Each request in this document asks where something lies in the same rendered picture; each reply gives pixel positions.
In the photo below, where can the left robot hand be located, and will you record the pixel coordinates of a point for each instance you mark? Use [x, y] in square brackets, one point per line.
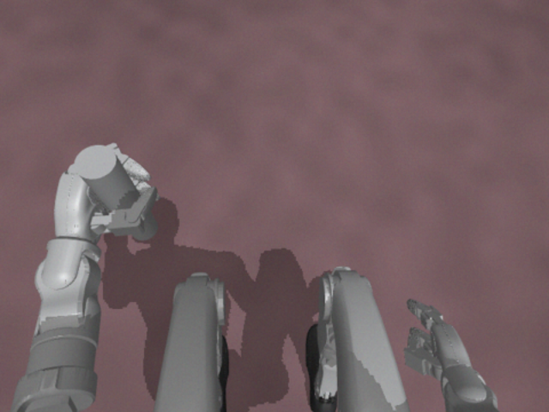
[78, 212]

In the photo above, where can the right robot hand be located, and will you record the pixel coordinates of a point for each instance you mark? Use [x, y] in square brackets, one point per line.
[438, 351]

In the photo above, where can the left robot arm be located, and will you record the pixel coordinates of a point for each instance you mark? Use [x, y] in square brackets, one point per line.
[60, 373]

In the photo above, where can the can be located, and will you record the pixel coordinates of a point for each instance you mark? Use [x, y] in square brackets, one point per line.
[102, 171]

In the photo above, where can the right robot arm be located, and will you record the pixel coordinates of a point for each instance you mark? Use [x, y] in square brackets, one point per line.
[464, 390]

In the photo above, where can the right robot foot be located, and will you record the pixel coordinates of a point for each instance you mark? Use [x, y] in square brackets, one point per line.
[317, 403]

